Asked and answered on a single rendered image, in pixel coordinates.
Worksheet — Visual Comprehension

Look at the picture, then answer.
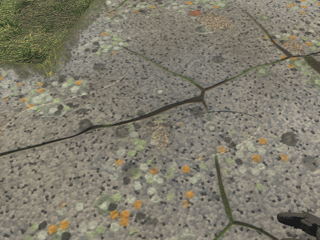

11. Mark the right robot hand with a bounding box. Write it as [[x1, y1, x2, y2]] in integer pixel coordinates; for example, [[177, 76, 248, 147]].
[[277, 212, 320, 240]]

